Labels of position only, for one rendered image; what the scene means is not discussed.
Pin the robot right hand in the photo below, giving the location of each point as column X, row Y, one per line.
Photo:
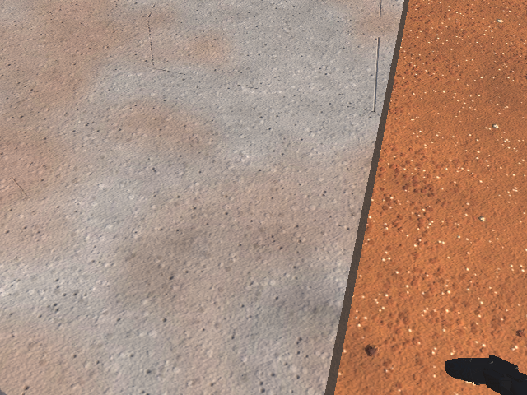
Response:
column 499, row 375

